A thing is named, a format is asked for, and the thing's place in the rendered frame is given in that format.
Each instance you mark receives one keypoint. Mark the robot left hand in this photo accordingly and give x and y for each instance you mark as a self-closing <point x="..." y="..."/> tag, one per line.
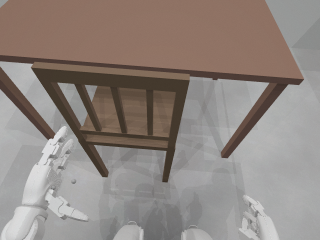
<point x="46" y="173"/>

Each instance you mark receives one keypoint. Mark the table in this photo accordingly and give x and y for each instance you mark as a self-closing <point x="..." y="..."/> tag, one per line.
<point x="218" y="39"/>

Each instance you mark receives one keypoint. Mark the chair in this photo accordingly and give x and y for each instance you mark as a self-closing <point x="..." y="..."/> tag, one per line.
<point x="131" y="108"/>

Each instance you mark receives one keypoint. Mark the left robot thigh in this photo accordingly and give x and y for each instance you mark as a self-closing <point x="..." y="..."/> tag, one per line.
<point x="130" y="232"/>

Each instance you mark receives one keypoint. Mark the right robot shin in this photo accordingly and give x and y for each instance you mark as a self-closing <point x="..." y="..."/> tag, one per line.
<point x="193" y="227"/>

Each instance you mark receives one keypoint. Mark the robot left forearm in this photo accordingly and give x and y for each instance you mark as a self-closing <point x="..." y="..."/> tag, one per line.
<point x="26" y="224"/>

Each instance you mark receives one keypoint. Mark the robot right hand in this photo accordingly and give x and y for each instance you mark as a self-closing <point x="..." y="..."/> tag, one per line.
<point x="262" y="226"/>

